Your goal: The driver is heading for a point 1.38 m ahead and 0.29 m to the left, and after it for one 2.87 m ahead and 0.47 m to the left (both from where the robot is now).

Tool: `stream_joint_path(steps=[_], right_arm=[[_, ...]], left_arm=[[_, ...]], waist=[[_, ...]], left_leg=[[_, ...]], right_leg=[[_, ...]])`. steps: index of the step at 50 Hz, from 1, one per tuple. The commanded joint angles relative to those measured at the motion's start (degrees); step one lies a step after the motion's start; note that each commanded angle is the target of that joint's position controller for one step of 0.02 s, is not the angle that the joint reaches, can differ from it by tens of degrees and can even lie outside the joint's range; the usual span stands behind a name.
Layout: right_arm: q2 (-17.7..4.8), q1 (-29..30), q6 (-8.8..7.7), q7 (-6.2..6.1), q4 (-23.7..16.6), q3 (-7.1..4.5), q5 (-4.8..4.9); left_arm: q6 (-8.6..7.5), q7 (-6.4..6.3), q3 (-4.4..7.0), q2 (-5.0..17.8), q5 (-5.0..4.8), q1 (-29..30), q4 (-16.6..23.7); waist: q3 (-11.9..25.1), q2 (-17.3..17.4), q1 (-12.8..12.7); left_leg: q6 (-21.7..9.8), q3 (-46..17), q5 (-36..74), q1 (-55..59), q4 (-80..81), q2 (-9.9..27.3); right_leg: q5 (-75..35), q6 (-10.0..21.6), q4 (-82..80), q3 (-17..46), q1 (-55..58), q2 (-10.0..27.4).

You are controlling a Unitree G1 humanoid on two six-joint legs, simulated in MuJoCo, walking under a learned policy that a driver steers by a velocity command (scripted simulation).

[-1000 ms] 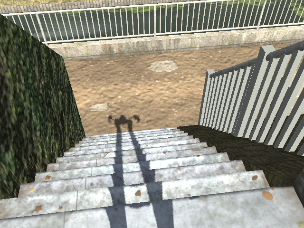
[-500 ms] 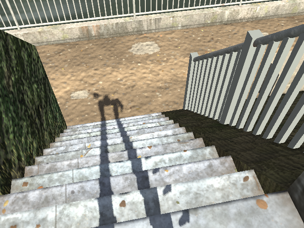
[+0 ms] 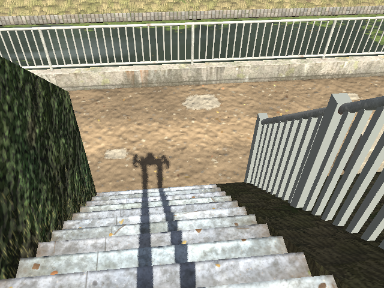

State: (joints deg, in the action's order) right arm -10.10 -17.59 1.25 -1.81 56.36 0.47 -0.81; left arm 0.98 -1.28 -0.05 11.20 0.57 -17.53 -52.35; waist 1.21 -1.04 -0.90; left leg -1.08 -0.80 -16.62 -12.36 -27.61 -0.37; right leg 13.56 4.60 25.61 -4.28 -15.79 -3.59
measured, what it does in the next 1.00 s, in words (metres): walks ahead: left foot, then right foot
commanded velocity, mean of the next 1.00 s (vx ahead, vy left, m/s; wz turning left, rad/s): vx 0.18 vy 0.00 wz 0.00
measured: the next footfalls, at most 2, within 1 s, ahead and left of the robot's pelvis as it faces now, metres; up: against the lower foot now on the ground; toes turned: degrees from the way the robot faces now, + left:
left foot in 0.56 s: +0.27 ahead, +0.05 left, +0.00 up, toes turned +1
right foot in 0.84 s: +0.24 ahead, -0.15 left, +0.00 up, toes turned +3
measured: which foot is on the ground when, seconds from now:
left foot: down 0.00-0.20, up 0.22-0.54, down 0.56-1.00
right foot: down 0.00-0.56, up 0.58-0.82, down 0.84-1.00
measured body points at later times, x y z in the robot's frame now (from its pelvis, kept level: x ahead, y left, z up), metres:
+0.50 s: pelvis +0.13 -0.02 +0.00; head +0.15 -0.03 +0.45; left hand +0.04 +0.20 -0.14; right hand +0.27 -0.25 -0.14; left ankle +0.24 +0.09 -0.70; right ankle +0.04 -0.09 -0.74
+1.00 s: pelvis +0.20 -0.02 +0.00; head +0.19 -0.02 +0.45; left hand +0.21 +0.20 -0.15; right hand +0.25 -0.25 -0.14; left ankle +0.23 +0.05 -0.74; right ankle +0.20 -0.15 -0.74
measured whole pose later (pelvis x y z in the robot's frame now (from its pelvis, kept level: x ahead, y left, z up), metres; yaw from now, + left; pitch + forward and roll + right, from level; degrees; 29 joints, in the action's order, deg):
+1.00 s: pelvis +0.20 -0.02 +0.00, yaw +0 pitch -1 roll +0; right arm -11.2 -14.3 1.5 -1.0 55.0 1.6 -0.2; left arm 2.8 -1.8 -1.5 8.9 0.5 -16.2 -60.6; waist 0.4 0.5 0.8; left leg -4.1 1.9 -7.1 -11.6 -19.8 -3.5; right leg 11.5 -1.1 21.1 2.9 -8.5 -0.2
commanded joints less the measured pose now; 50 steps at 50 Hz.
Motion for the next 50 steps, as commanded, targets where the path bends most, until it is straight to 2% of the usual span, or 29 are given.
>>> stream_joint_path(steps=[1,3,4,6,8,9,10,11,12,14,15,17,19,23,24,26,27,28,29,30,31,33,36,39,42,43,44,46,50], right_arm=[[-9.81,-3.37,-0.58,-0.29,-1.45,-2.68,0.27],[-10.76,-3.90,-0.68,-0.57,-1.49,-3.72,0.13],[-10.76,-3.59,-0.92,-0.56,-1.73,-4.02,-0.04],[-10.70,-1.68,-1.41,-0.22,-2.35,-4.44,-0.09],[-10.29,1.91,-1.40,0.06,-3.21,-4.76,0.44],[-9.67,2.22,-1.38,-0.06,-3.20,-4.83,0.15],[-6.95,2.87,-1.68,-0.01,-3.99,-4.24,-0.20],[-2.99,3.51,-2.09,0.57,-6.19,-3.15,0.47],[-7.48,6.04,-2.30,0.72,-7.06,-4.02,-0.65],[-6.87,4.89,-2.97,1.61,-6.09,-4.00,-0.25],[-6.98,4.55,-3.16,2.04,-5.85,-4.00,-0.35],[-6.12,3.12,-2.72,2.24,-4.85,-3.77,-0.47],[-4.16,4.15,-1.96,1.85,-4.97,-3.10,-0.41],[-1.54,11.70,-1.25,1.98,-7.95,-1.29,0.28],[-1.75,10.89,-1.19,1.73,-7.91,-1.00,0.35],[-2.68,0.94,-0.81,1.19,-4.66,-0.89,-0.17],[-4.11,-3.51,-1.17,0.76,-3.56,-1.19,-0.18],[-5.80,-8.63,-1.97,0.44,-2.25,-1.60,-0.43],[-10.38,-13.28,-2.80,0.27,-1.91,-2.45,-0.59],[-7.21,-8.53,-2.89,0.74,-3.58,-0.74,0.85],[-6.88,-3.19,-2.73,1.17,-4.70,-0.70,1.64],[-2.43,6.26,-2.77,1.30,-6.95,1.13,0.07],[-2.86,4.37,-3.26,0.69,-5.90,1.21,-0.79],[-4.57,3.26,-2.98,0.82,-5.60,0.64,0.58],[-6.61,4.73,-1.15,0.65,-5.08,0.27,1.42],[-6.98,4.22,-0.59,0.70,-4.91,0.03,1.28],[-5.99,3.34,-0.09,0.86,-4.96,0.11,1.11],[-5.63,2.19,0.27,0.65,-4.11,0.21,0.46],[-5.65,1.64,-0.33,0.85,-2.52,0.36,0.58]], left_arm=[[-0.14,0.44,1.89,5.45,0.54,-0.85,2.12],[-0.79,0.83,1.67,3.82,1.34,0.71,2.30],[-1.19,0.96,1.89,4.48,1.31,0.38,2.33],[-1.94,1.12,2.23,4.95,1.19,-1.01,2.15],[-2.32,0.77,2.39,3.95,0.82,-6.58,0.09],[-2.48,0.38,2.66,4.00,0.99,-10.83,-1.95],[-2.98,-0.13,3.10,5.94,1.49,-16.18,-3.19],[-2.90,-0.20,4.54,11.89,1.07,-20.47,-3.81],[-2.87,-0.01,4.04,10.02,1.00,-19.55,-3.70],[-3.84,0.24,3.66,8.65,1.62,-14.35,-1.87],[-4.45,0.07,3.53,8.43,1.28,-12.84,-1.23],[-5.19,-0.47,2.36,5.51,0.65,-13.00,-1.81],[-5.16,-0.63,1.69,4.72,0.27,-14.54,-2.89],[-3.93,-1.14,0.47,4.37,-0.63,-13.53,-3.59],[-3.62,-1.37,0.34,4.45,-0.79,-13.94,-4.12],[-3.53,-1.66,0.14,4.63,-0.94,-11.20,-4.26],[-3.41,-1.92,0.26,5.28,-1.38,-8.60,-3.80],[-3.23,-1.91,0.20,5.27,-1.91,-6.93,-3.72],[-2.93,-1.77,-0.35,2.06,-2.41,-11.16,-3.57],[-1.37,-1.66,-0.53,-1.72,-2.31,-21.67,-6.54],[0.50,-1.85,0.29,0.50,-0.90,-21.57,-7.87],[2.31,-1.77,1.22,3.08,-0.23,-11.70,-5.57],[3.55,-1.52,0.73,0.86,-0.12,-8.21,-5.85],[4.29,-1.32,0.20,-0.39,-0.57,-7.22,-6.78],[4.32,-0.11,-0.30,0.54,0.68,-4.24,-6.02],[3.94,-0.06,-0.33,1.70,1.01,-3.97,-5.98],[3.39,-0.18,-0.28,2.65,0.49,-2.86,-6.74],[1.95,-0.40,-0.73,1.72,0.15,-1.76,-7.47],[0.99,-0.80,-1.00,2.71,-0.27,0.04,-7.19]], waist=[[-7.16,8.62,0.83],[-7.60,9.54,1.95],[-6.63,8.44,1.66],[-5.49,7.17,0.42],[-6.85,6.86,-2.63],[-7.35,4.34,-3.99],[-6.80,-3.55,-5.73],[-5.96,-17.01,-6.49],[-9.68,-9.36,-5.47],[-8.61,-1.46,-1.57],[-7.29,-0.91,-0.55],[-5.93,-3.29,0.86],[-4.93,-3.10,1.47],[-5.08,-5.89,0.09],[-4.59,-7.34,0.04],[-1.71,-8.99,3.23],[-1.10,-7.98,5.83],[0.23,-4.16,8.88],[5.76,6.65,8.40],[12.99,9.17,1.96],[7.64,8.44,0.71],[-3.10,6.98,-0.82],[-3.10,6.15,-1.33],[-1.47,6.04,-0.82],[-4.67,5.14,-1.58],[-6.39,4.35,-0.81],[-8.75,-0.85,0.63],[-6.93,-3.43,1.56],[-3.74,-0.75,2.06]], left_leg=[[-6.86,-14.77,-27.74,-6.01,16.26,8.56],[-10.34,-21.02,-24.92,-1.54,20.08,14.75],[-11.30,-21.35,-22.32,-0.19,20.35,15.87],[-11.11,-17.89,-19.07,-0.40,18.68,14.55],[-9.14,-12.14,-18.63,-9.26,13.56,10.37],[-8.09,-9.72,-17.39,-14.02,8.49,7.76],[-6.29,-4.40,-14.81,-20.71,-3.94,3.67],[-4.09,3.50,-13.10,-31.49,-19.36,-3.14],[-4.83,-0.39,-12.35,-35.10,-27.85,-0.53],[-4.91,-2.60,-5.91,-33.17,-33.28,2.59],[-4.60,-2.29,-2.83,-31.64,-32.64,3.58],[-2.89,0.07,0.88,-27.31,-30.55,2.82],[-1.45,2.50,3.89,-23.08,-27.04,1.14],[-0.97,7.40,11.08,-11.84,-14.28,-3.28],[-1.16,7.57,11.63,-9.77,-12.93,-3.63],[-2.08,7.13,13.25,1.59,-14.17,-4.98],[-2.79,5.40,14.94,5.50,-8.46,-4.10],[-3.83,2.00,27.19,11.68,-0.08,-1.00],[-9.42,-10.32,58.25,22.06,-0.84,13.02],[-16.56,-20.18,66.88,19.39,-0.52,21.46],[-18.24,-19.73,46.36,8.44,4.92,19.59],[-15.73,-15.87,20.82,-5.34,13.26,15.68],[-10.47,-9.50,11.38,-8.89,15.25,10.53],[-8.28,-9.92,-1.05,-7.89,16.58,8.95],[-3.26,-10.94,-16.58,-11.18,19.35,6.60],[-2.40,-10.85,-15.73,-10.14,19.25,5.71],[-1.96,-8.44,-10.78,-6.33,18.55,4.29],[-2.31,-6.62,-1.57,1.25,14.25,3.64],[-2.28,-5.19,5.31,6.09,11.81,3.20]], right_leg=[[15.38,-0.12,2.87,3.80,-3.95,1.57],[6.51,-0.49,11.35,1.76,-9.13,1.42],[6.95,-0.37,13.62,2.54,-10.27,2.50],[9.65,0.26,12.84,2.79,-7.67,3.08],[7.05,0.88,2.88,0.21,5.39,1.19],[6.50,0.40,-0.69,0.91,12.45,0.54],[13.34,0.95,-7.12,12.43,19.10,8.17],[27.48,5.46,-17.34,35.66,22.91,20.91],[23.28,9.06,-17.80,40.06,19.34,25.02],[11.59,8.78,-15.43,31.41,16.55,21.39],[8.09,7.73,-16.16,27.36,16.19,19.52],[-22.42,6.11,-13.40,18.25,15.78,16.31],[-46.63,4.91,-8.81,10.58,14.51,14.00],[-54.27,1.10,-4.77,4.51,7.15,9.21],[-54.91,0.94,-3.48,4.63,7.00,9.26],[-61.74,0.17,2.72,3.93,2.25,9.41],[-59.31,-0.28,6.28,4.77,2.07,9.53],[-48.40,-1.52,14.33,4.44,0.88,7.98],[-13.90,-4.07,31.52,2.12,-5.34,2.67],[23.37,-4.46,40.42,7.61,-2.90,-1.41],[21.76,-4.60,40.43,9.96,-3.31,0.22],[17.71,-5.00,33.26,9.78,-4.05,2.52],[12.85,-5.46,17.74,7.75,3.36,3.35],[5.30,-5.58,8.02,6.61,7.21,2.99],[-2.92,-4.92,-2.87,7.98,10.23,4.84],[-0.43,-4.71,-5.02,9.16,7.76,5.77],[2.37,-4.44,-6.60,10.00,1.36,5.69],[0.77,-4.75,-9.79,10.65,-0.84,6.56],[-1.62,-4.12,-11.60,11.23,-0.10,7.35]])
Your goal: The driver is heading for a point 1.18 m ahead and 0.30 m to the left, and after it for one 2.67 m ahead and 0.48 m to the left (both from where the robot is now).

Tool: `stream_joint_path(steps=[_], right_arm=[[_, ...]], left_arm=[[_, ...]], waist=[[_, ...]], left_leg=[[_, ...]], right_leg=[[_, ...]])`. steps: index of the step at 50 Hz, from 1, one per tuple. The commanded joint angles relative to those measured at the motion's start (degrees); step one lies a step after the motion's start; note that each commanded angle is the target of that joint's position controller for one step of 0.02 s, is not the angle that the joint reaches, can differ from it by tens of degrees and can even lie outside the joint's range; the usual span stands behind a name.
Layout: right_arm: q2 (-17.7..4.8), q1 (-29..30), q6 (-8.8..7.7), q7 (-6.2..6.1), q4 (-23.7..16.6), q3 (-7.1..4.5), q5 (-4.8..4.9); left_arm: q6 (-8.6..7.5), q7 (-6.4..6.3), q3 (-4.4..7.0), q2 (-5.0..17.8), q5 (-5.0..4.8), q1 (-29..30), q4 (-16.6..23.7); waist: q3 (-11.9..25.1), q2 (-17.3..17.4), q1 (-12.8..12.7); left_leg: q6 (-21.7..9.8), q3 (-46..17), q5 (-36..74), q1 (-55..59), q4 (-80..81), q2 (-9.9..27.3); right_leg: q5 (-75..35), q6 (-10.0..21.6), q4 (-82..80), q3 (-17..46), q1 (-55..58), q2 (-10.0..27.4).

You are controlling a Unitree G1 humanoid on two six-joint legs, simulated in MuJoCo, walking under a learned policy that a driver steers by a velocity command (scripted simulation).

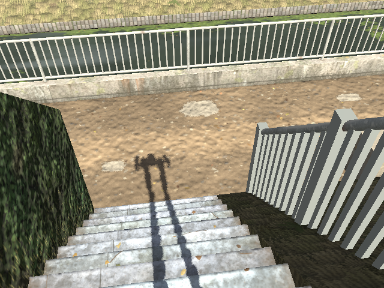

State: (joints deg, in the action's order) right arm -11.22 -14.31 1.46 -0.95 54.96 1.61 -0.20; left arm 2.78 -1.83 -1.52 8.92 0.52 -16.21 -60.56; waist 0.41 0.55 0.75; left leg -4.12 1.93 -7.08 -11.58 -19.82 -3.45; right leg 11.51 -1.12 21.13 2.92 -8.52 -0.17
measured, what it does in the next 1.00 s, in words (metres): walks ahead: left foot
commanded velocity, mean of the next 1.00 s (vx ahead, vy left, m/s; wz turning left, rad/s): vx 0.20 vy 0.00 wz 0.13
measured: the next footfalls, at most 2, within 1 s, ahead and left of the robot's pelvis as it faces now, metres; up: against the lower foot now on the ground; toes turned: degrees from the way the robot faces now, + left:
left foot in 0.94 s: +0.16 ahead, +0.08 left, +0.00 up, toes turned +11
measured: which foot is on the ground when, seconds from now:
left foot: down 0.00-0.70, up 0.72-0.92, down 0.94-1.00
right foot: down 0.00-0.94, up 0.96-1.00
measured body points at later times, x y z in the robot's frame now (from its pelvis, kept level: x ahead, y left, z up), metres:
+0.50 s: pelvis +0.04 -0.01 +0.00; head +0.04 +0.00 +0.45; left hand +0.05 +0.22 -0.16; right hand +0.08 -0.25 -0.15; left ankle +0.04 +0.07 -0.75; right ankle +0.00 -0.13 -0.75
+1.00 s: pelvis +0.16 +0.01 -0.05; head +0.15 +0.01 +0.40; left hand +0.12 +0.27 -0.20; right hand +0.24 -0.27 -0.18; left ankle +0.12 +0.07 -0.75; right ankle +0.08 -0.12 -0.67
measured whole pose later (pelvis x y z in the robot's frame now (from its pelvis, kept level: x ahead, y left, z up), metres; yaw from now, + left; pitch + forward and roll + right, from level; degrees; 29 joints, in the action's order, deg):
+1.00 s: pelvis +0.16 +0.01 -0.05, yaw +9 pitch -2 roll +0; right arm -15.7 -17.2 -0.1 -0.3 52.6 -3.1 0.0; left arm -1.3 -1.9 2.0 14.5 0.0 -19.7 -58.7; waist -0.8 -1.0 2.4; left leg -6.0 3.3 -30.2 -18.9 -50.1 -4.0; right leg 23.1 1.9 75.3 -1.7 -22.7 1.8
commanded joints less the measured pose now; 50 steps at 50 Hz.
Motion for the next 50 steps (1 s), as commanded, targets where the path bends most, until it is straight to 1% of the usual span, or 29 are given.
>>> stream_joint_path(steps=[1,10,12,19,20,21,23,25,26,27,28,29,31,32,34,35,36,37,38,39,41,43,44,45,46,47,48,49,50], right_arm=[[-4.47,-1.24,-0.64,0.02,-0.91,-0.72,0.03],[-5.22,0.02,-1.08,-0.13,1.24,-0.11,0.13],[-5.63,-0.35,-1.19,-0.18,1.72,-0.06,0.46],[-5.86,-0.20,-1.19,-0.38,2.63,0.18,0.31],[-5.95,-0.04,-1.13,-0.24,2.36,0.11,0.14],[-5.73,-0.32,-1.05,-0.19,2.60,0.21,0.11],[-7.16,-0.61,-0.62,-0.27,2.79,-0.37,0.16],[-8.79,-1.80,0.14,-0.38,2.89,-1.35,0.11],[-9.67,-2.78,0.58,-0.26,2.77,-1.92,0.41],[-10.05,-3.71,0.83,-0.18,2.78,-2.35,0.22],[-10.24,-4.41,0.93,-0.18,2.66,-2.69,-0.03],[-9.49,-3.46,0.74,0.24,2.03,-2.79,0.10],[-9.71,-2.69,0.43,0.50,1.24,-3.25,0.03],[-9.38,-1.56,0.40,0.42,0.86,-3.41,0.14],[-8.48,0.45,0.14,0.27,-0.22,-3.43,0.44],[-6.85,2.12,-0.20,0.18,-1.23,-3.10,0.28],[-5.60,3.31,-0.34,-0.10,-2.32,-2.75,-0.19],[-6.63,4.81,-0.17,-0.59,-3.44,-3.06,-0.77],[-6.97,4.94,-0.13,-0.81,-4.06,-3.28,-1.13],[-6.71,4.25,-0.12,-0.62,-4.24,-3.39,-1.03],[-6.22,2.22,-0.13,0.35,-4.41,-3.50,-0.82],[-5.94,1.97,0.33,1.17,-4.94,-3.67,-0.95],[-6.80,-5.96,0.63,1.46,-1.78,-4.70,-1.62],[-7.38,-13.57,0.97,1.40,0.52,-5.45,-1.27],[-8.69,-24.36,1.11,1.28,3.35,-6.56,-1.26],[-10.53,-37.86,0.66,1.16,6.04,-7.59,-1.54],[-13.17,-30.44,-0.13,1.00,4.40,-7.25,-0.53],[-14.14,-20.72,-1.38,0.08,1.55,-6.26,1.70],[-13.90,-14.82,-1.88,-0.05,-0.21,-6.04,1.34]], left_arm=[[-0.81,-0.25,0.39,5.04,-0.23,-1.11,0.95],[-0.65,0.01,-0.09,5.79,-0.29,-0.33,0.08],[-0.56,-0.16,-0.17,5.53,-0.42,-0.60,-0.37],[-0.32,-0.31,-0.11,6.08,-0.49,-0.03,-1.46],[-0.33,-0.09,-0.07,5.42,-0.77,-1.07,-2.18],[-0.31,-0.05,-0.19,5.05,-0.67,-1.36,-2.57],[-0.25,-0.05,0.35,6.08,-0.20,-0.74,-2.32],[-0.22,0.00,0.88,6.32,-0.02,-1.22,-1.95],[-0.12,0.15,0.90,6.13,-0.20,-1.53,-1.66],[-0.20,0.23,0.97,5.91,0.19,-1.17,-1.31],[-0.40,0.26,1.04,5.80,0.58,-1.06,-0.97],[-0.64,0.35,1.20,5.91,0.83,-0.20,0.08],[-1.28,0.42,1.60,6.22,0.99,-2.00,0.30],[-1.72,0.20,1.94,6.64,1.11,-3.71,-0.13],[-2.23,-0.10,2.61,7.42,0.92,-7.38,-0.85],[-2.36,-0.29,3.39,9.30,0.36,-9.84,-1.09],[-2.47,-0.41,4.26,11.73,-0.05,-12.27,-1.21],[-2.76,-0.15,4.36,11.67,0.34,-14.00,-1.38],[-3.19,0.01,4.51,11.50,0.60,-15.08,-1.26],[-3.50,0.07,4.61,11.19,0.76,-14.24,-0.66],[-3.93,0.11,4.56,10.64,0.95,-10.63,0.92],[-4.11,0.22,4.43,10.62,0.99,-7.10,2.80],[-5.06,0.57,4.49,11.57,1.38,-4.16,3.98],[-5.72,0.89,4.29,12.00,0.63,0.40,5.49],[-6.43,1.07,4.78,14.72,-0.34,5.97,6.46],[-7.17,0.85,6.18,18.14,-2.07,17.50,8.43],[-6.79,0.21,4.96,12.26,-1.69,21.62,11.97],[-6.56,-1.15,3.51,8.96,-0.82,11.87,14.26],[-5.83,-1.26,3.92,9.25,0.25,2.65,11.66]], waist=[[-2.72,-1.94,0.31],[-1.31,-1.06,-0.50],[-0.87,-0.83,-0.71],[-1.17,-1.19,-0.73],[-1.00,-1.28,-0.92],[-0.11,-1.36,-0.81],[-0.89,-0.47,-0.48],[-1.95,1.91,-0.12],[-2.82,2.63,0.17],[-4.36,3.32,0.61],[-5.33,3.62,0.77],[-5.95,3.60,0.53],[-5.11,2.78,-0.68],[-5.00,0.82,-1.61],[-5.22,-3.38,-3.50],[-4.56,-7.77,-4.69],[-4.78,-10.95,-6.07],[-6.19,-10.21,-7.11],[-6.60,-6.74,-6.66],[-6.03,-4.47,-5.76],[-5.07,-6.00,-3.42],[-4.56,-7.66,-2.05],[0.31,-7.69,1.38],[3.63,-7.97,6.25],[6.32,-8.08,13.61],[6.86,-0.91,25.99],[-3.73,14.91,20.53],[-7.24,11.13,7.53],[-7.98,1.98,0.35]], left_leg=[[0.81,-7.79,-3.61,5.39,3.93,6.31],[0.65,-7.45,1.37,5.59,3.31,6.76],[0.66,-7.71,2.48,5.86,3.27,6.95],[0.54,-8.04,4.82,6.23,3.31,7.18],[0.37,-8.78,5.46,6.06,3.76,7.72],[0.42,-8.83,1.91,6.55,4.76,7.50],[0.00,-9.22,-6.75,6.53,5.68,6.58],[-2.24,-11.14,-19.08,6.64,6.15,6.74],[-3.87,-13.49,-24.74,6.47,7.57,8.16],[-5.43,-16.14,-28.30,6.20,8.72,9.86],[-6.93,-18.52,-29.47,6.23,9.39,11.66],[-8.02,-19.57,-26.58,5.10,8.96,13.12],[-8.71,-19.40,-21.54,2.92,6.60,12.71],[-8.49,-17.82,-15.65,1.49,3.43,11.32],[-6.51,-11.20,-4.28,-4.51,-6.01,5.83],[-4.66,-6.21,-1.58,-10.72,-13.72,1.45],[-2.67,-2.25,-8.10,-20.49,-20.75,-1.70],[-1.82,-1.70,-20.98,-28.28,-27.23,-0.64],[-1.08,-3.03,-22.90,-31.51,-33.06,1.88],[-0.66,-3.84,-21.44,-31.53,-35.89,3.49],[-0.53,-2.77,-16.47,-26.23,-36.41,4.90],[-1.36,1.27,-11.92,-18.15,-34.79,3.32],[-2.75,4.17,-1.22,-7.16,-41.04,1.54],[-4.17,6.55,-0.07,5.43,-40.60,-0.65],[-5.58,7.36,1.30,20.55,-39.97,-1.64],[-9.19,3.81,6.25,30.76,-28.69,1.23],[-11.71,-10.79,20.71,18.03,-12.02,9.38],[-12.53,-23.18,30.39,8.01,-8.61,15.47],[-14.00,-27.65,17.86,-0.39,-6.90,19.18]], right_leg=[[-0.04,1.75,-7.19,3.99,-7.03,3.97],[-4.12,2.34,-6.94,3.57,-4.21,4.33],[-5.07,2.59,-7.20,3.58,-3.43,4.44],[-6.56,2.47,-7.16,3.07,-2.44,4.52],[-6.23,2.47,-7.42,3.14,-1.81,4.67],[-4.01,2.45,-8.11,3.00,-1.10,4.48],[1.62,2.89,-7.07,1.78,-2.23,3.19],[10.06,4.00,-2.48,-0.70,-6.04,0.88],[12.05,4.66,-0.39,-1.53,-8.02,0.20],[12.48,5.04,1.91,-2.30,-10.35,-0.04],[11.79,5.39,3.79,-2.92,-12.02,0.16],[10.28,5.65,4.43,-3.07,-12.07,0.74],[9.96,6.12,4.11,-3.39,-9.10,1.17],[8.87,6.08,2.65,-3.35,-6.39,1.34],[6.09,6.32,-0.03,-0.81,0.89,3.18],[1.36,7.14,-1.47,3.92,6.86,6.34],[-8.45,9.54,-1.97,9.78,13.91,11.65],[-20.17,12.63,-1.70,13.04,17.39,17.32],[-28.89,14.73,-0.46,12.65,18.14,20.33],[-34.38,15.22,0.71,10.43,17.33,20.79],[-36.35,13.09,1.54,4.05,11.77,18.24],[-39.65,10.80,4.36,-2.26,3.83,14.81],[-43.82,9.78,11.58,-6.86,-2.42,13.28],[-49.12,7.91,19.13,-10.70,-11.87,10.96],[-51.90,6.65,33.20,-11.82,-24.06,9.57],[-32.50,5.24,59.43,-11.83,-36.28,4.74],[13.70,3.80,73.98,-9.85,-42.89,-5.26],[13.38,3.76,67.40,-1.21,-41.94,-1.58],[11.89,2.14,59.93,-0.12,-37.13,1.47]])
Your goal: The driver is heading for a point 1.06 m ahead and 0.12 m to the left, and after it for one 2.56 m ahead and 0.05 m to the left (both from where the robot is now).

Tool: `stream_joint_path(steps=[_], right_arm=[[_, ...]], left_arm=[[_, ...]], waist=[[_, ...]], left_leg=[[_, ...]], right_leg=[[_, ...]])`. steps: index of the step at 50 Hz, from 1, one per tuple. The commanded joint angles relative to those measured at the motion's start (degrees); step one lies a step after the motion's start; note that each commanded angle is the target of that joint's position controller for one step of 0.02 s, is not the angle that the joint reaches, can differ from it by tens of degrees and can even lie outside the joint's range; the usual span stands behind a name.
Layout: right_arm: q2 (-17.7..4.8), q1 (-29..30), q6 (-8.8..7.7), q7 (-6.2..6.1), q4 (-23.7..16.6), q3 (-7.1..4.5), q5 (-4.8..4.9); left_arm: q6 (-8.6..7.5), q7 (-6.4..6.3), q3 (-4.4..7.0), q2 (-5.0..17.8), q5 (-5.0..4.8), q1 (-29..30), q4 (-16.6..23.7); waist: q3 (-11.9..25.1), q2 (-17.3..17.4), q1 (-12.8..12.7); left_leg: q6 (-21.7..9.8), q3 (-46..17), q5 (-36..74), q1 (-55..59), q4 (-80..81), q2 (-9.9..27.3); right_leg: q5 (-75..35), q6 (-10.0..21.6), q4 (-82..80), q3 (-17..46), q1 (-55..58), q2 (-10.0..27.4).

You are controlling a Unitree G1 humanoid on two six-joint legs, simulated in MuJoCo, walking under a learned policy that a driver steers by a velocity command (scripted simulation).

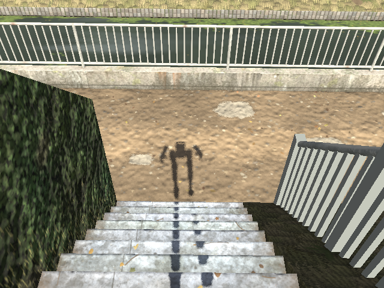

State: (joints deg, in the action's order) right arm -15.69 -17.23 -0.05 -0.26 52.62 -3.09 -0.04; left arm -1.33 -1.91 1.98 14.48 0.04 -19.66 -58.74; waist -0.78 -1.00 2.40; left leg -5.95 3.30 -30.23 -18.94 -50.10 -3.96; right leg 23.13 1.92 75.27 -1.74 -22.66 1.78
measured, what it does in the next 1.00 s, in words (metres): goes down: right foot 0.22 m lower, then left foot 0.22 m lower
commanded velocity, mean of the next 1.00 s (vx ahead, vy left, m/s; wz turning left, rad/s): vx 0.46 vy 0.00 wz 0.27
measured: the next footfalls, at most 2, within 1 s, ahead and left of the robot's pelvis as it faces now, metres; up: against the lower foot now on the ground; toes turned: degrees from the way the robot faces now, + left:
right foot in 0.32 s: +0.18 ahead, -0.09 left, -0.22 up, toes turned +9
left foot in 0.82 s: +0.41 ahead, +0.23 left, -0.44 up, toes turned +18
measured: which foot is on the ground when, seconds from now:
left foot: down 0.00-0.32, up 0.34-0.80, down 0.82-1.00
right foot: up 0.00-0.30, down 0.32-0.82, up 0.84-1.00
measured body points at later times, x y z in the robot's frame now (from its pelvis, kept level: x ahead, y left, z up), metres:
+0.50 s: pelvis +0.18 -0.01 -0.21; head +0.17 -0.01 +0.23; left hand +0.09 +0.22 -0.36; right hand +0.33 -0.24 -0.34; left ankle +0.20 +0.15 -0.73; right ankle +0.14 -0.10 -0.91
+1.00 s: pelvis +0.38 +0.15 -0.42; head +0.36 +0.18 +0.03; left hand +0.35 +0.40 -0.58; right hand +0.41 -0.10 -0.55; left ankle +0.37 +0.22 -1.14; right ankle +0.43 -0.01 -0.96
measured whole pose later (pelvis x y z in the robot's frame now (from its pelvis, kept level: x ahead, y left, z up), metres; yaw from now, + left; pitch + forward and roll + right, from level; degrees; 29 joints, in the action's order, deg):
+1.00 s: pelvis +0.38 +0.15 -0.42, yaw +14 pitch -1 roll -3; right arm -12.1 -24.8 -2.9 0.6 58.4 0.2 -0.2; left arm 1.8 -2.7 1.9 13.6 2.5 -17.3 -53.3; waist 0.4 -1.4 -0.8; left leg -5.0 3.9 -18.5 -20.9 -44.7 0.6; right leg 17.7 1.1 95.0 6.7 -45.2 -4.8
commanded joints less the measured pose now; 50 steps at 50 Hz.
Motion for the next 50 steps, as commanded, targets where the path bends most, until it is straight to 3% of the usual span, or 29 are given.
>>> stream_joint_path(steps=[1,3,4,5,9,11,13,15,16,17,18,19,21,22,24,25,28,30,33,36,40,41,42,43,44,46,47,49,50], right_arm=[[-9.33,-6.97,-0.14,-1.35,0.86,-1.61,0.14],[-8.85,0.10,-2.20,-1.24,-2.06,-1.15,-1.80],[-7.73,-1.39,-3.03,-0.83,-2.16,-0.74,-1.10],[-4.65,-2.90,-4.00,-1.31,-1.18,-0.02,-0.93],[-4.26,-2.38,-4.98,-2.68,-3.19,0.06,0.18],[-4.45,-5.24,-3.42,-3.28,-3.51,-0.24,-1.90],[-3.52,-5.06,-1.12,-3.87,-3.97,-0.41,-2.39],[-5.29,-3.41,0.70,-3.25,-4.51,-0.98,-0.62],[-3.95,-4.13,0.94,-2.68,-5.37,-1.03,-0.54],[-0.09,-5.19,1.01,-1.92,-7.69,-0.84,1.22],[0.94,-11.46,0.88,-2.70,-7.71,0.22,1.25],[-1.40,-10.83,0.80,-3.03,-5.06,0.03,-0.23],[-1.72,-3.96,1.31,-2.81,-4.17,-0.07,-2.37],[-1.22,0.62,1.21,-3.00,-8.63,0.13,-3.60],[-0.33,7.78,1.62,-3.01,-7.45,0.38,-3.68],[0.91,6.58,1.95,-2.20,-5.76,0.61,-2.45],[1.89,3.30,1.81,-0.85,-1.43,0.25,-3.12],[0.69,15.16,0.17,-0.69,-4.79,-0.58,-2.70],[2.92,19.16,-1.15,2.05,-6.95,0.45,-1.14],[1.68,21.46,-0.96,3.14,-8.21,0.22,0.57],[-5.29,-11.66,-1.14,0.97,2.42,-2.62,-0.46],[-5.15,-15.46,-1.25,1.12,3.60,-3.27,-1.96],[-5.44,-18.36,-1.10,1.69,5.26,-2.14,-2.05],[-6.00,-18.55,-1.61,2.62,5.18,-0.44,-1.06],[-5.14,-19.44,-2.09,2.60,5.21,-0.31,1.43],[-4.84,-12.21,-2.91,1.93,3.19,0.81,0.30],[-5.51,-13.54,-3.88,1.46,4.33,0.83,0.37],[1.77,-7.81,-4.36,0.28,2.73,4.28,-0.10],[1.31,-5.87,-4.30,-0.32,1.61,4.87,-0.46]], left_arm=[[-0.72,-1.09,0.61,4.96,1.96,4.22,8.96],[1.41,-0.34,1.29,4.62,3.87,0.64,7.39],[2.32,0.10,1.80,5.05,3.33,0.09,7.03],[2.42,0.79,2.84,7.05,2.56,4.28,9.16],[2.52,3.57,0.15,1.18,2.90,9.93,13.72],[2.33,3.98,-0.32,1.16,1.36,11.56,16.06],[1.27,3.25,0.16,1.28,-0.62,6.53,15.00],[1.08,1.86,1.36,3.36,0.28,-7.89,10.90],[0.63,1.02,1.82,5.00,0.91,-8.79,11.17],[-1.06,2.35,0.92,6.21,2.47,-9.73,12.14],[-2.17,3.92,1.22,8.54,1.61,-11.26,11.04],[-2.63,4.49,1.98,8.80,0.41,-15.33,9.99],[-2.17,3.92,1.16,6.75,-0.39,-12.32,9.16],[-4.24,3.18,2.36,12.10,0.21,-15.92,7.72],[-4.66,3.08,-1.28,2.03,-0.23,-15.70,4.45],[-4.00,2.34,-1.88,1.16,0.55,-11.48,6.42],[-5.12,2.04,-0.69,7.16,-0.26,-12.72,4.16],[-5.45,1.47,-1.64,3.39,0.59,-17.37,2.60],[-4.68,0.98,-1.29,4.66,0.96,-7.74,5.83],[-3.86,0.69,-1.02,3.09,2.18,-11.51,3.80],[-1.70,-0.51,1.10,6.64,3.12,-9.19,1.87],[-0.73,-1.12,2.05,6.65,2.25,-8.68,2.30],[-0.67,-0.69,2.01,2.44,2.17,-11.62,2.18],[-1.16,-0.44,0.83,-1.88,0.06,-18.09,5.19],[-0.71,-0.71,0.68,1.10,0.39,-17.27,5.03],[1.52,-0.93,0.00,0.37,1.57,-12.64,5.06],[2.40,-1.48,-0.32,-0.86,3.24,-8.34,6.07],[4.07,-0.59,-0.47,-0.66,2.92,-2.12,7.63],[4.43,-0.29,-0.68,-1.28,2.63,-2.50,7.06]], waist=[[-8.81,0.88,-3.60],[-4.12,5.62,-6.59],[-2.17,4.39,-6.79],[-3.97,-0.41,-6.68],[-1.20,3.20,-6.01],[-3.20,5.35,-2.61],[-1.49,6.27,-2.04],[0.81,4.16,-7.22],[-1.94,-4.74,-7.67],[3.50,-8.51,-3.85],[6.33,-9.65,0.23],[6.88,-3.82,-2.07],[3.45,-0.14,-1.26],[1.37,-8.72,-2.06],[-10.29,-0.30,-1.86],[-9.16,3.99,0.56],[-5.19,-6.29,0.46],[-8.81,-4.38,-5.07],[-6.74,-3.09,-3.42],[-10.48,-6.77,-8.15],[2.02,-4.88,3.38],[-2.57,5.69,6.80],[-1.83,15.88,4.42],[2.93,19.71,-2.62],[6.10,12.75,-0.69],[6.54,10.31,-3.95],[5.64,16.51,-2.57],[-1.93,7.48,-6.45],[-0.54,6.40,-7.55]], left_leg=[[-12.90,-30.33,29.88,-1.29,23.78,19.62],[-13.59,-26.01,28.83,-13.07,18.67,16.45],[-12.73,-24.20,31.07,-14.89,17.27,15.61],[-9.29,-21.82,7.21,-17.19,8.90,10.78],[-5.60,-18.19,-6.55,-25.16,3.18,4.89],[-5.21,-17.59,-7.81,-21.79,-2.55,3.48],[-4.90,-16.24,1.03,-14.78,-13.57,2.30],[-5.88,-15.30,13.35,-16.98,-34.59,0.94],[-4.70,-11.44,-0.11,-19.05,-55.99,-5.07],[-3.02,-7.90,-22.94,-36.41,-71.27,-6.05],[-3.84,-9.68,-17.52,-45.58,-74.64,-2.29],[-3.80,-11.22,-10.98,-48.94,-75.27,-1.89],[-3.80,-8.67,-3.31,-48.77,-76.08,-3.24],[-0.58,-16.37,10.75,-52.15,-58.27,2.35],[4.44,-18.17,19.68,-55.52,-45.69,1.54],[6.50,-15.85,27.88,-41.77,-30.19,0.73],[3.52,-14.57,44.42,-33.95,-26.74,1.41],[1.78,-15.44,48.74,-46.37,-14.70,0.13],[2.24,-6.90,68.15,-15.96,4.00,2.20],[2.52,-6.88,67.16,-11.57,18.47,8.71],[1.55,-2.18,60.23,17.64,30.79,9.57],[-0.32,-3.58,54.24,19.93,43.47,10.51],[1.28,-2.68,71.94,31.91,24.44,14.13],[1.08,-8.90,107.23,40.61,2.87,21.44],[0.40,-11.55,95.35,38.30,8.58,22.67],[-6.03,-14.46,60.06,18.49,14.71,22.53],[-8.95,-21.54,56.31,11.95,14.79,27.00],[-5.60,-14.27,56.48,-8.15,15.66,23.33],[-3.82,-13.52,57.80,-10.84,13.85,22.76]], right_leg=[[0.85,-2.93,-1.89,4.85,-18.45,0.97],[-14.15,-3.41,-3.54,0.59,-5.71,-0.78],[-18.16,-2.91,-3.03,-0.03,-2.96,-1.28],[-32.16,-2.05,-12.67,4.38,-6.38,-0.68],[-53.11,-2.41,-27.08,-1.17,6.21,-5.62],[-47.15,-2.77,-37.31,-1.31,7.99,-6.63],[-53.44,-2.99,-48.00,-0.79,12.93,-3.86],[-54.56,0.45,-59.52,1.47,26.58,2.08],[-53.51,4.59,-74.11,9.58,27.72,9.55],[-91.37,4.39,-42.12,11.20,43.48,16.38],[-91.77,7.42,-33.56,14.66,46.63,21.58],[-76.21,9.56,-36.09,15.37,42.70,21.44],[-64.67,7.31,-39.03,11.69,26.81,14.29],[-44.18,12.25,-39.98,23.78,21.77,22.16],[-35.31,9.04,-39.57,22.25,8.49,18.06],[-25.20,7.12,-42.05,17.98,-3.86,14.27],[-22.20,7.14,-37.08,18.74,-1.56,13.22],[-5.13,6.78,-32.45,18.04,6.80,9.90],[13.65,7.20,-35.35,11.43,-11.37,7.69],[3.32,7.37,-30.13,9.75,-1.63,8.80],[-25.41,6.81,7.99,4.40,5.50,6.04],[-9.43,6.26,29.83,1.11,0.68,-1.45],[29.94,4.75,47.83,0.49,-19.72,-10.04],[34.62,3.62,48.79,5.74,-34.88,-8.68],[26.50,2.62,37.00,7.01,-36.49,-5.80],[6.18,1.84,34.82,6.31,-33.59,-5.58],[-0.20,1.24,32.10,10.77,-35.34,-4.69],[-17.41,-2.67,11.51,11.22,-25.14,-5.26],[-20.34,-3.79,7.77,10.14,-20.41,-5.48]])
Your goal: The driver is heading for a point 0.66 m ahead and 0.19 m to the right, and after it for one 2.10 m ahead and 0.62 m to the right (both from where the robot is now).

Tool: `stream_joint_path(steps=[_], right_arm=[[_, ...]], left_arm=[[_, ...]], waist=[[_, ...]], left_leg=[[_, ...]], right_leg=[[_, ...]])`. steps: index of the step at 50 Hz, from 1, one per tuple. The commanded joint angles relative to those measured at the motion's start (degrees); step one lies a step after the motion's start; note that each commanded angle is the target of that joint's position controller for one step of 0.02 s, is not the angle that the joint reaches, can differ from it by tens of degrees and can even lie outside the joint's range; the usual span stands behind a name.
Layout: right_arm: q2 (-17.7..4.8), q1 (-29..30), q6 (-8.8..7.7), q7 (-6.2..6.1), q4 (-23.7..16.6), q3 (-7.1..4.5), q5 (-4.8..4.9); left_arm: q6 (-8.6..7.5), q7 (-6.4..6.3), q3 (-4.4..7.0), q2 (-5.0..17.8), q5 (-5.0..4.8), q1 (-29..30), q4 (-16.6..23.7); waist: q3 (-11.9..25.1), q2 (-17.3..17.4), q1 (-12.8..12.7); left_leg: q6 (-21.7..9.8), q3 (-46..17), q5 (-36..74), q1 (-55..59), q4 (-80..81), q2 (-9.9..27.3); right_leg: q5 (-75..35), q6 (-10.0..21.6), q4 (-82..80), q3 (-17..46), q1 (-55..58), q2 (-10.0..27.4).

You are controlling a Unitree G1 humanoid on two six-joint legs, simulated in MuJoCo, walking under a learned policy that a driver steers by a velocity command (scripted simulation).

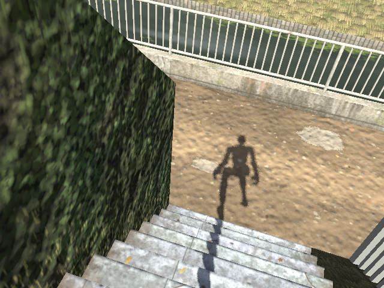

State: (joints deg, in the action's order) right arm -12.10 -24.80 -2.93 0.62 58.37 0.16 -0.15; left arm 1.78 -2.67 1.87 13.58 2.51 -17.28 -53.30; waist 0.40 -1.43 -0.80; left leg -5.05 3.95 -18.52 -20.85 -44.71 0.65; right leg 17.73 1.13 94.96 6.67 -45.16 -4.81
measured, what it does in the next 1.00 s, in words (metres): goes down, turning right: right foot 0.22 m lower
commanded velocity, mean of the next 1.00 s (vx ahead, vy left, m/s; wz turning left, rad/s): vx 0.06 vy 0.00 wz -0.39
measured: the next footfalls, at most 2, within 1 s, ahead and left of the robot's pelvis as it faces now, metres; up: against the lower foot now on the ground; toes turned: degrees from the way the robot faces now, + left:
right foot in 0.52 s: +0.23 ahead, -0.15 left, -0.22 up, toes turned -13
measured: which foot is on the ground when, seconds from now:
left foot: down 0.00-0.50, up 0.52-1.00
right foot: up 0.00-0.50, down 0.52-1.00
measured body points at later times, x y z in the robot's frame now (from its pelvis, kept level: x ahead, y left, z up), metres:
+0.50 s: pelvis +0.12 -0.03 -0.15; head +0.10 -0.04 +0.30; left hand +0.37 +0.15 -0.22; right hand +0.07 -0.28 -0.29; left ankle +0.03 +0.06 -0.68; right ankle +0.20 -0.12 -0.90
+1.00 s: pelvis +0.17 -0.02 -0.21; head +0.14 -0.06 +0.24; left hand +0.29 +0.17 -0.32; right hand +0.31 -0.27 -0.31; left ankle +0.31 +0.07 -0.80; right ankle +0.19 -0.14 -0.93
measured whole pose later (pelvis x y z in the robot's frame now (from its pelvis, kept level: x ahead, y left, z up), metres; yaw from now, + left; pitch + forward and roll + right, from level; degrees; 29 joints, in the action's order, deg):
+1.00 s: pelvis +0.17 -0.02 -0.21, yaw -23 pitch -3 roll +2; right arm -10.1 -2.3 6.6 -0.3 37.5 2.1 -0.3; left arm 2.7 -3.8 -4.5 7.0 0.4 -20.5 -42.9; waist -0.1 5.7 -5.6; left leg 6.7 -2.8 -11.0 -46.2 -80.7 -3.0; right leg 14.3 3.0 37.9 8.5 -20.8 -5.0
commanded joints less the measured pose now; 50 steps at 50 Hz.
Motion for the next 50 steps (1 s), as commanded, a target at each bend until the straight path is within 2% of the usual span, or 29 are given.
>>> stream_joint_path(steps=[1,3,4,6,7,10,13,16,18,21,22,23,24,25,26,27,28,29,30,31,32,33,36,37,41,43,46,49,50], right_arm=[[-4.81,0.66,-1.87,-1.48,-4.23,1.42,-0.30],[-9.02,-1.30,-2.13,-1.30,-4.56,-0.16,0.95],[-7.79,-3.20,-2.21,-1.67,-3.26,-0.25,2.09],[-7.31,-8.95,-1.31,-2.67,-2.75,-0.36,1.48],[-6.51,-9.05,-0.47,-3.16,-3.74,-0.20,0.59],[-6.14,-6.81,0.47,-3.90,-5.53,-0.27,-0.54],[-6.47,-4.42,1.79,-4.19,-7.61,-0.54,-0.62],[-5.38,-1.44,3.22,-4.32,-9.34,-0.55,-0.44],[-6.57,-0.31,2.81,-4.10,-9.84,-1.00,0.93],[-10.48,4.68,3.40,-3.93,-11.62,-2.65,-1.24],[-8.67,-2.11,5.16,-4.55,-10.44,-2.91,-3.41],[-10.82,-3.21,4.90,-4.07,-9.42,-3.30,-2.68],[-8.78,-1.88,5.46,-4.42,-9.97,-3.16,-3.42],[-7.44,-0.68,4.95,-4.14,-9.38,-3.09,-3.59],[-3.13,5.59,5.37,-3.67,-11.50,-2.48,-3.41],[-2.24,11.33,5.14,-2.79,-20.72,-1.93,-0.79],[-1.52,13.43,4.15,-3.37,-24.24,-1.06,-1.88],[-5.66,17.65,4.25,-4.36,-22.51,-1.77,-3.95],[-5.84,17.30,4.98,-4.84,-21.16,-1.68,-3.74],[-4.17,15.59,6.54,-5.37,-17.82,-1.64,-4.05],[-0.35,14.68,7.63,-5.66,-20.97,-0.67,-3.85],[-0.85,14.86,8.01,-5.68,-22.31,-0.50,-2.98],[-3.26,18.59,9.01,-5.83,-23.23,-1.16,-1.77],[-1.32,23.27,9.61,-4.74,-25.13,0.21,-0.76],[-0.23,25.58,9.51,-3.19,-25.63,0.81,-1.15],[-0.03,27.55,9.67,-2.63,-26.00,0.73,-0.40],[-0.38,29.10,9.50,-1.79,-27.04,0.83,-0.69],[-1.55,28.02,8.27,-0.38,-27.05,1.01,0.12],[-1.17,21.66,7.70,-0.11,-22.31,0.69,0.42]], left_arm=[[1.78,0.45,0.18,1.05,-0.32,-6.85,-0.53],[2.10,0.23,0.67,2.17,-0.26,-4.79,1.79],[1.74,0.50,1.23,3.27,0.71,-0.68,3.25],[1.41,1.08,1.52,2.96,1.29,8.53,7.18],[1.34,1.75,1.37,1.97,0.46,10.95,9.41],[1.39,1.66,1.64,1.68,0.46,14.44,13.16],[1.16,2.39,1.42,0.88,0.14,17.43,16.35],[0.44,3.33,1.11,0.14,-1.63,19.18,17.40],[-0.25,4.33,1.30,-0.22,-1.43,19.02,16.68],[-0.60,3.47,1.94,2.48,-2.41,13.74,15.81],[-1.54,3.80,2.34,3.55,-4.80,11.92,14.25],[-1.36,3.52,3.25,3.76,-3.87,4.76,12.42],[-1.46,3.23,3.90,4.38,-4.76,-3.17,8.81],[-1.54,2.70,4.16,4.82,-3.60,-11.67,5.24],[-1.06,3.61,4.48,8.21,-4.11,-15.38,4.77],[-0.39,4.18,5.32,13.93,-4.69,-13.17,6.90],[-0.21,3.26,5.98,16.95,-5.40,-11.93,6.82],[0.42,2.70,3.89,11.57,-3.58,-8.11,8.14],[0.49,2.29,2.43,8.86,-2.32,-2.01,9.95],[-0.35,2.88,0.56,5.51,-2.09,-0.35,9.83],[-0.98,2.22,0.80,8.65,-2.16,1.53,12.48],[-1.25,1.18,-0.01,9.71,-0.93,1.50,11.61],[-0.77,0.96,-2.35,6.52,-2.24,1.69,11.53],[-0.65,-0.12,-3.68,4.35,-3.01,-0.06,12.09],[-0.74,-1.70,-4.11,5.22,-2.16,-8.18,10.59],[-0.38,-1.92,-4.43,3.64,-2.18,-7.76,10.65],[-0.17,-1.95,-4.46,2.58,-1.92,-5.91,12.49],[1.05,-1.75,-3.32,3.61,-1.68,-2.03,14.81],[-0.12,-0.05,-3.47,4.04,-2.76,1.58,14.41]], waist=[[0.43,5.26,-5.20],[0.51,10.57,-5.25],[-0.74,12.53,-3.01],[-3.34,10.37,1.85],[-4.93,7.18,2.21],[-4.58,6.49,2.44],[-5.41,4.72,3.26],[-6.67,4.29,4.64],[-6.11,3.40,4.33],[-3.13,8.29,2.55],[-4.64,3.28,5.22],[2.32,2.51,3.29],[3.27,0.05,-0.66],[5.47,-6.03,-3.74],[1.88,-10.66,-6.99],[4.70,-14.00,-4.98],[11.62,-14.09,-4.67],[4.95,-2.64,-3.73],[2.52,-0.85,-1.12],[-0.54,2.27,1.62],[2.60,-0.05,3.86],[4.30,-1.18,4.49],[0.30,-3.75,3.51],[-1.45,-2.47,1.31],[0.92,-4.06,-3.14],[0.56,-5.88,-4.23],[0.39,-5.61,-4.30],[-1.01,-6.90,-3.93],[3.11,-8.07,-1.35]], left_leg=[[-2.40,-13.57,53.75,-9.82,8.45,17.56],[-0.82,-13.31,49.77,-4.97,4.37,16.22],[0.31,-12.10,36.04,0.26,0.46,13.62],[0.24,-15.95,26.52,7.40,-0.45,14.27],[-1.31,-16.06,19.10,5.36,-0.07,14.87],[-3.96,-18.50,15.61,4.29,-2.77,17.43],[-3.83,-16.41,13.84,3.48,-4.62,16.99],[-4.16,-10.39,2.58,-3.02,-5.37,14.65],[-4.04,-7.72,-5.25,-12.22,-8.25,15.70],[-5.19,-6.06,4.39,-3.38,-18.16,17.79],[-6.54,-2.32,1.36,9.07,-24.31,15.09],[-7.87,-1.75,6.87,-0.11,-32.31,16.24],[-7.48,-0.06,8.03,2.48,-43.77,12.63],[-5.56,6.75,-12.46,-11.95,-63.61,6.36],[-3.44,9.72,-33.36,-36.25,-88.19,-0.43],[-0.36,5.10,-36.63,-55.82,-93.51,-4.75],[2.65,-2.42,-31.75,-60.90,-90.30,-3.29],[4.22,-5.81,-18.99,-60.92,-88.92,-1.85],[5.08,-6.14,-9.72,-56.13,-83.30,-1.18],[3.86,-3.98,-7.40,-51.10,-88.11,-2.27],[6.12,-3.60,-7.80,-48.85,-92.46,-4.58],[9.69,-5.60,-0.69,-47.12,-89.34,-4.74],[12.37,-6.15,1.08,-48.15,-88.16,-5.38],[13.22,-5.68,2.75,-50.97,-82.45,-5.37],[14.61,-6.92,0.50,-53.12,-76.37,-6.97],[14.65,-7.71,0.55,-52.18,-71.01,-7.06],[13.90,-9.06,2.16,-46.96,-57.15,-5.12],[10.11,-9.58,6.10,-24.92,-18.06,-0.53],[9.63,-8.98,21.27,-5.02,-25.04,-0.08]], right_leg=[[-19.57,-3.02,-11.98,1.70,7.08,0.32],[-24.72,-1.55,-13.93,-0.33,2.35,-0.01],[-28.77,-0.17,-17.44,1.48,-5.05,0.75],[-26.09,0.84,-18.30,3.02,-15.87,0.63],[-29.14,0.61,-21.74,2.77,-16.62,-0.19],[-32.42,-1.18,-24.89,4.20,-16.08,0.75],[-32.92,-1.19,-32.32,2.63,-12.94,1.95],[-39.90,-0.45,-52.05,-2.86,2.14,4.31],[-50.10,0.08,-51.33,-7.05,15.94,5.02],[-39.19,2.13,-60.71,-8.52,16.55,7.43],[-22.20,3.30,-82.98,-6.48,11.10,8.31],[-27.54,2.39,-70.22,-15.82,31.10,4.79],[-21.54,4.57,-85.01,-8.41,34.56,6.44],[-27.47,4.36,-81.80,-7.84,52.06,7.11],[-45.61,4.95,-63.23,-2.60,60.53,10.94],[-65.23,13.34,-59.86,18.73,68.60,19.42],[-37.57,21.96,-68.61,35.32,65.61,30.16],[-21.51,20.73,-72.76,28.56,55.24,28.87],[-15.08,15.64,-72.16,22.39,45.01,24.48],[-27.51,10.10,-66.17,13.17,35.18,17.54],[-30.95,14.22,-65.96,17.33,28.83,18.85],[-15.99,14.35,-69.32,18.43,20.70,18.01],[-3.10,9.49,-69.89,18.22,16.59,12.93],[5.29,9.95,-70.54,19.09,17.58,13.01],[8.36,11.15,-70.03,22.59,29.40,12.61],[6.64,11.96,-69.87,22.18,33.25,12.46],[10.19,12.60,-70.96,22.95,34.88,12.31],[18.01,12.79,-78.21,21.87,29.47,11.57],[9.62,12.62,-76.78,19.59,18.05,12.80]])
